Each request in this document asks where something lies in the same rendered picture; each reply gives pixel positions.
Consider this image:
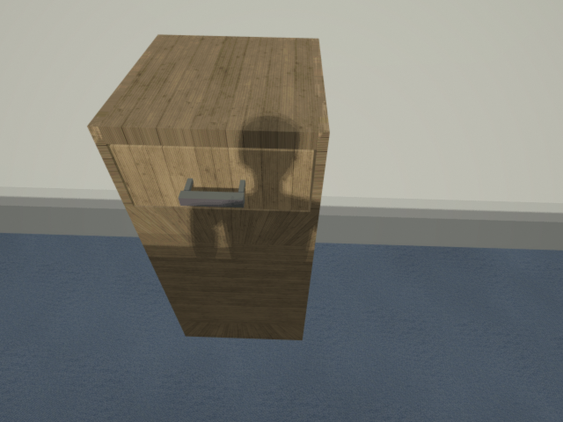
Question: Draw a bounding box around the drawer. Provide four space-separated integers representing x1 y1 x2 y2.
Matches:
109 144 314 210

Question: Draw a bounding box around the cabinet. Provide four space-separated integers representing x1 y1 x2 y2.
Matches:
87 34 330 340

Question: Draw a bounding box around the handle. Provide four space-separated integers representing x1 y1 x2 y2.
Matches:
178 178 245 207

